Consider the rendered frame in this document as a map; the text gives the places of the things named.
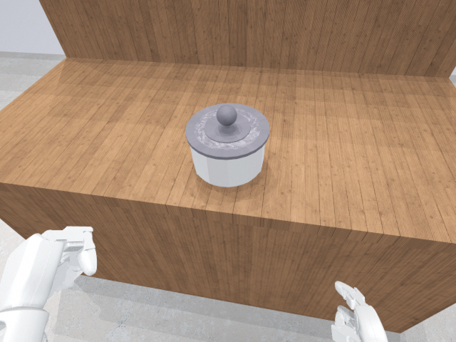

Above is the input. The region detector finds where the lid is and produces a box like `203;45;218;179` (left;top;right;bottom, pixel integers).
185;103;270;160

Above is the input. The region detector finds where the robot right hand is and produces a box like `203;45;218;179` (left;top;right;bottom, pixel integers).
331;281;388;342

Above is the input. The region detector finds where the robot left forearm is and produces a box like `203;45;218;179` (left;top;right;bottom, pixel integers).
0;307;49;342

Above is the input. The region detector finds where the pot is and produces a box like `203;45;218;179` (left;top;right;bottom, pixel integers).
190;144;265;187

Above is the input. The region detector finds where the knob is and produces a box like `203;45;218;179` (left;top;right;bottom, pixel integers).
217;105;237;126

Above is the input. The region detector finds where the robot left hand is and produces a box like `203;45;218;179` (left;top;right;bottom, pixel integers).
0;227;97;311

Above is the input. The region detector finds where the table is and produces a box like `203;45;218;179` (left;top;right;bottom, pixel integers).
0;0;456;333

